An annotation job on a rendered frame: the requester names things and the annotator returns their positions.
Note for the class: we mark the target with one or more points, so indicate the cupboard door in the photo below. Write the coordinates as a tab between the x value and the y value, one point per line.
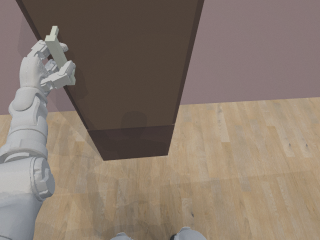
129	56

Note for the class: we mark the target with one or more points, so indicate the handle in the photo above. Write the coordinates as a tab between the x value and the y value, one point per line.
57	52

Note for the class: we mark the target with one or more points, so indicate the left robot hand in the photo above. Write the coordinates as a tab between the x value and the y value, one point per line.
34	74

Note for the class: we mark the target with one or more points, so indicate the right robot thigh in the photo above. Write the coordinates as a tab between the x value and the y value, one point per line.
189	235

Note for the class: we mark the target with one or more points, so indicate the left robot forearm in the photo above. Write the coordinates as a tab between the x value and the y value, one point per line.
28	133

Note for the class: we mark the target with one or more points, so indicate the robot left shin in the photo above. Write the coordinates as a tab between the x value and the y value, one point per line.
121	234

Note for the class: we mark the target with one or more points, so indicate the left robot upper arm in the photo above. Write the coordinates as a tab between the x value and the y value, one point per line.
24	186

